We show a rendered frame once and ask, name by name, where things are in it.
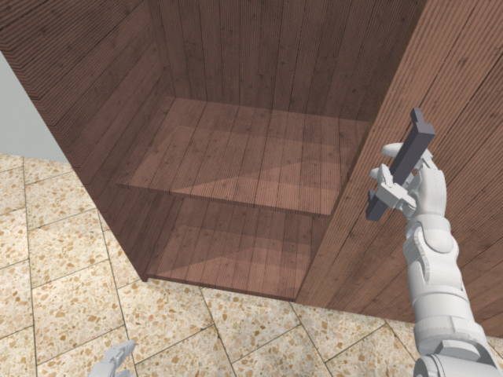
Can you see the wardrobe door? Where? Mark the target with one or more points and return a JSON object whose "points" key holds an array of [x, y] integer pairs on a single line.
{"points": [[450, 65]]}

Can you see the robot left hand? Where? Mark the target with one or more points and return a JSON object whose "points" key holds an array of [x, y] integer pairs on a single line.
{"points": [[112, 359]]}

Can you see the handle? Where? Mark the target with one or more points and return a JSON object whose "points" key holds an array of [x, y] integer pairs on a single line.
{"points": [[409, 154]]}

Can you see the robot right upper arm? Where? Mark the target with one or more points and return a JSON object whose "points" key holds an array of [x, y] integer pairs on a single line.
{"points": [[434, 365]]}

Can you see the robot right hand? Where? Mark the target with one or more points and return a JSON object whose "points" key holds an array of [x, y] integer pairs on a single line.
{"points": [[427, 189]]}

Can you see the right robot forearm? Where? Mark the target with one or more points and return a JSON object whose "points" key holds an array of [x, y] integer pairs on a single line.
{"points": [[444, 321]]}

